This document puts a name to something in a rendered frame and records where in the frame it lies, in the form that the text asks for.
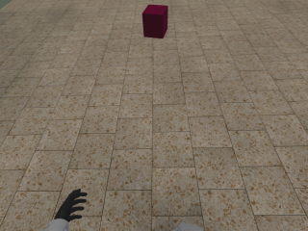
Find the carton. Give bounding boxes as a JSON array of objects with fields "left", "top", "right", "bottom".
[{"left": 142, "top": 4, "right": 168, "bottom": 39}]

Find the robot left forearm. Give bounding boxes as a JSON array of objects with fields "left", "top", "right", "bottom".
[{"left": 43, "top": 218, "right": 69, "bottom": 231}]

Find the left robot hand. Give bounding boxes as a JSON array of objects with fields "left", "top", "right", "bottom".
[{"left": 54, "top": 189, "right": 88, "bottom": 222}]

